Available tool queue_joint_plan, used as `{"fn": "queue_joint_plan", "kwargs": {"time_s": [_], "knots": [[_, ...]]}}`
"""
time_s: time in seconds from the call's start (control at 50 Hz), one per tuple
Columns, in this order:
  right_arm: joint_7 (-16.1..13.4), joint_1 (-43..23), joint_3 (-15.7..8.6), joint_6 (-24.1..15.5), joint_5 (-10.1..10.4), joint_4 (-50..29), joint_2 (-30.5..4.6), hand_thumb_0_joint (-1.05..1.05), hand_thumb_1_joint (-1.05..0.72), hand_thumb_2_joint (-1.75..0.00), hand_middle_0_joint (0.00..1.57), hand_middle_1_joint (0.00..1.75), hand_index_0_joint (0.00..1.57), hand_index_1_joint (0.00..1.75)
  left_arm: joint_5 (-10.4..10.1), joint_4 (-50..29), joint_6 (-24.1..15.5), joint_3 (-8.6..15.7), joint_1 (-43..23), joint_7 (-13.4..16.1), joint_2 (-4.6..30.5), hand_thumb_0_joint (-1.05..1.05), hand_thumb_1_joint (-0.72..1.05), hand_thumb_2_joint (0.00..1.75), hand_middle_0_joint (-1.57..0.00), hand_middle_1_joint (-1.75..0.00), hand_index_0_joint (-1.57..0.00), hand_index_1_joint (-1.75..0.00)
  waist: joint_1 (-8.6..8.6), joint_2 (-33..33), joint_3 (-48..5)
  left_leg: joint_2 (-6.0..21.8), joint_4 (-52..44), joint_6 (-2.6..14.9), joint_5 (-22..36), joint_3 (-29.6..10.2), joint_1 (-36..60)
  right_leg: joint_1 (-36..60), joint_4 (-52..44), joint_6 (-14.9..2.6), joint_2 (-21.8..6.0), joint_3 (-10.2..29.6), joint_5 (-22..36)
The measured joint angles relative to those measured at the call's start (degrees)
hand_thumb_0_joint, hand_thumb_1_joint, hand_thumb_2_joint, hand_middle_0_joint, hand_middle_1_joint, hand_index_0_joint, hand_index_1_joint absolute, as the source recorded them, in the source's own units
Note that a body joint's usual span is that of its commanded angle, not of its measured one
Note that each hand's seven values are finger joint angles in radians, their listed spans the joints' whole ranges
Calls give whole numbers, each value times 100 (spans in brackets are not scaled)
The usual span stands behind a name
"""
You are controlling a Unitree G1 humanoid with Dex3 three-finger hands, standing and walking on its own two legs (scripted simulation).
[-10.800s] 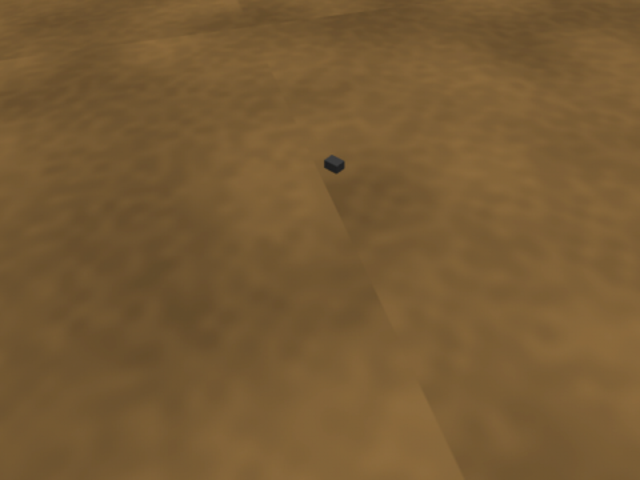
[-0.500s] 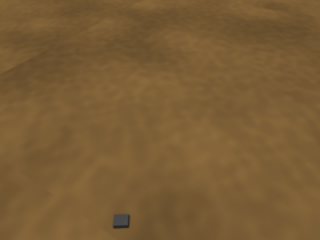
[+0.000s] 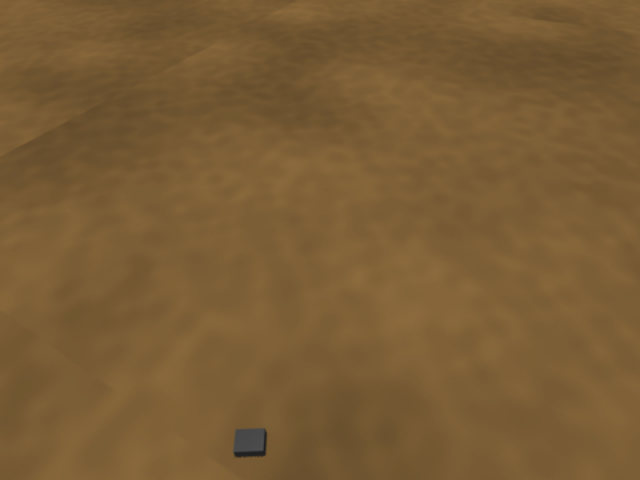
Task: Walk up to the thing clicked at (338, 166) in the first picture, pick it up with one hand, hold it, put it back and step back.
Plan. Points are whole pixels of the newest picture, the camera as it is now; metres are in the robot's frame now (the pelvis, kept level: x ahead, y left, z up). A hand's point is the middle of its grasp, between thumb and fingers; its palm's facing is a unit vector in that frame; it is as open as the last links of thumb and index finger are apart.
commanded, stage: walk up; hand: left
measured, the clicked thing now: (250, 442) +0.40 +0.25 -0.76
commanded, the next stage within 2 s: stand in 0.24 s
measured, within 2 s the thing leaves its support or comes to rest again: neither
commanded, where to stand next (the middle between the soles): +0.02 +0.01 m, yaw +1 degrees
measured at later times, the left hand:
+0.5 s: hand out of the picture +0.07 +0.25 -0.16, palm faces -0.03 -0.94 -0.34, open 7.4 cm
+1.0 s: hand out of the picture +0.06 +0.25 -0.16, palm faces -0.05 -0.94 -0.34, open 7.4 cm
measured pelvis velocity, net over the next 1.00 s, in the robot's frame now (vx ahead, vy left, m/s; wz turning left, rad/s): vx -0.01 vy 0.00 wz -0.01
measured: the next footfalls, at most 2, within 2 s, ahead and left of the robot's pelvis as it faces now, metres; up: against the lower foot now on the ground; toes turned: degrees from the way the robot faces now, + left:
none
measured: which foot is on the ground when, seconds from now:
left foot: down 0.00-1.00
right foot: down 0.00-1.00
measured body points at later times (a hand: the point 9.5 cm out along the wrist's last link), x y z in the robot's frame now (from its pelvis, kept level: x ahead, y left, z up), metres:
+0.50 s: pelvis +0.00 +0.00 +0.00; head +0.01 +0.00 +0.45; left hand +0.08 +0.30 -0.13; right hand +0.08 -0.30 -0.13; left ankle +0.00 +0.11 -0.75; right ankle -0.03 -0.12 -0.75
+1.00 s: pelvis -0.01 +0.00 +0.00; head +0.00 +0.00 +0.45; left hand +0.06 +0.30 -0.13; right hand +0.05 -0.30 -0.13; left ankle +0.00 +0.11 -0.75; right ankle -0.03 -0.12 -0.75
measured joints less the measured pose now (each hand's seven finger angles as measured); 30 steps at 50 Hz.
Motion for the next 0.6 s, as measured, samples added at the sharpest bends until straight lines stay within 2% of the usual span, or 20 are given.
{"fn": "queue_joint_plan", "kwargs": {"time_s": [0.24, 0.6], "knots": [[-14, -28, 9, -1, 17, -21, -24, 0, -90, -90, 21, 30, 20, 30, -12, -7, 5, -5, 31, 16, -35, 1, 90, 90, -20, -30, -20, -30, 15, -33, -34, -6, 53, -1, -58, -21, 17, 33, 35, 1, -5, -21, -58], [-7, -162, 107, -15, 32, -37, -57, 0, -90, -90, 21, 30, 20, 30, -38, -106, -38, -155, 26, 35, -20, 1, 90, 90, -20, -30, -20, -30, 17, 35, 71, 10, -113, -18, 79, 52, 21, -36, -35, 0, 5, 54, 57]]}}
